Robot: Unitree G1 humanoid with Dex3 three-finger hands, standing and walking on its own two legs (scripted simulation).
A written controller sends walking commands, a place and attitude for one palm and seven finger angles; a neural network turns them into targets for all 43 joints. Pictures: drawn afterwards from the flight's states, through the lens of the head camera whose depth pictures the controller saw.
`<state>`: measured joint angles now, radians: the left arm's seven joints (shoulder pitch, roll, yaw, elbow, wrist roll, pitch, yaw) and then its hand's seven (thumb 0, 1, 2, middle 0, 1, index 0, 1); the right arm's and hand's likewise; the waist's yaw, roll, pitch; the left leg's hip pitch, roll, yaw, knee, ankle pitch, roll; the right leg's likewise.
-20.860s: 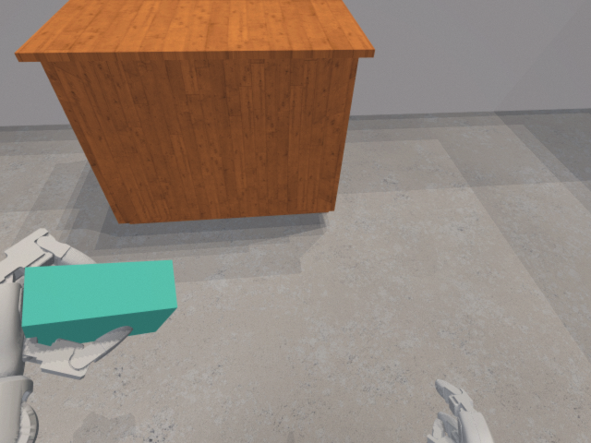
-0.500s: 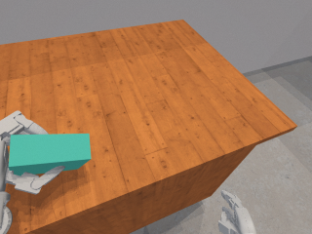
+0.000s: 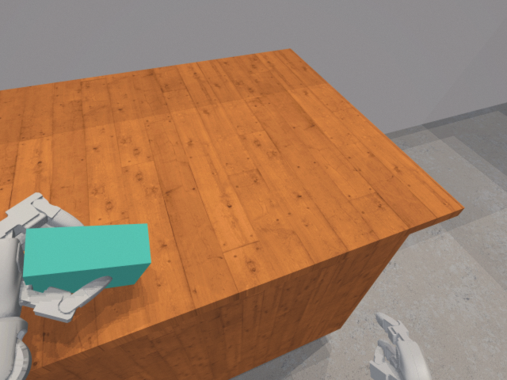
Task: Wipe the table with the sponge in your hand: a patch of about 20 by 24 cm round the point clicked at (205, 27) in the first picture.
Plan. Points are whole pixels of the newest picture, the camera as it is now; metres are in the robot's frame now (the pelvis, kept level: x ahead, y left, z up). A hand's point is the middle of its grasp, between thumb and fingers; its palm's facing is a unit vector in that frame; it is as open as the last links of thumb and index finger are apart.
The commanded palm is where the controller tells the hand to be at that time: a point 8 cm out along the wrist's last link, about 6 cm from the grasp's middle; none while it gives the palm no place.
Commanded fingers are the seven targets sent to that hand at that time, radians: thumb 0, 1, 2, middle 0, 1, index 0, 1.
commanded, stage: shuffle to correct the standing spot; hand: left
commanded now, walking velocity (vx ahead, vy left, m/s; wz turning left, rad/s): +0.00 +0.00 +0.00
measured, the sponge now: (107, 259) +0.23 +0.21 +0.12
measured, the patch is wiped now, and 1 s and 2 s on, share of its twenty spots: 0.00 0.00 0.00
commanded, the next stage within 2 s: come to a stop and stand still in 0.94 s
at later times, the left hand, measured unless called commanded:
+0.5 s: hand (111, 248) +0.23 +0.20 +0.16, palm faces +0.34 -0.87 -0.36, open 9.4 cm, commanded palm +0.17 +0.24 +0.18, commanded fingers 0.00 0.10 1.30 -1.20 -1.60 -1.20 -1.60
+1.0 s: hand (149, 250) +0.23 +0.15 +0.16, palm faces +0.33 -0.87 -0.37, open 9.4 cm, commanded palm +0.18 +0.20 +0.18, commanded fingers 0.00 0.10 1.30 -1.20 -1.60 -1.20 -1.60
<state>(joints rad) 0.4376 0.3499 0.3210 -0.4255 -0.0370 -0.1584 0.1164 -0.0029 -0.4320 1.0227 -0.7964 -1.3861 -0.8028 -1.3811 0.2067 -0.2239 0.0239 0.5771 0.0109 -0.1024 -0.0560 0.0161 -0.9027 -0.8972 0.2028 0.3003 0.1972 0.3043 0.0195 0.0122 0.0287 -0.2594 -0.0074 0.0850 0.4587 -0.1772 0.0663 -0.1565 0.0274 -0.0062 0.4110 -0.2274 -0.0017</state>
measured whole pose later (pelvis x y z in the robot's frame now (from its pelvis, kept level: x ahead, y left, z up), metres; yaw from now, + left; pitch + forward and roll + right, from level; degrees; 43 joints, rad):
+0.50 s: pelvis +0.01 -0.04 +0.00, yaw -1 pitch -1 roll -1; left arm 0.45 0.37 0.32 -0.49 -0.08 -0.12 0.11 0.00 -0.43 1.02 -0.80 -1.39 -0.80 -1.38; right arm 0.19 -0.19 0.03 0.56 0.01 -0.07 -0.04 0.02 -0.90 -0.90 0.20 0.30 0.20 0.30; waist 0.01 0.00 0.03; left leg -0.26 0.05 0.07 0.47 -0.19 0.01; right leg -0.16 0.08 -0.01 0.41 -0.24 -0.06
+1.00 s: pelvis +0.02 -0.08 -0.01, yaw +0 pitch -2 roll -1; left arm 0.48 0.38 0.33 -0.51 -0.12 -0.09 0.10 0.00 -0.43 1.03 -0.80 -1.39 -0.80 -1.38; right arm 0.19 -0.21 0.01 0.56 0.03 -0.02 -0.04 0.02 -0.90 -0.90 0.20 0.30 0.20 0.30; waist -0.01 0.03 0.04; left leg -0.27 0.10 0.03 0.55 -0.24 -0.04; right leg -0.15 0.14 -0.05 0.46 -0.28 -0.12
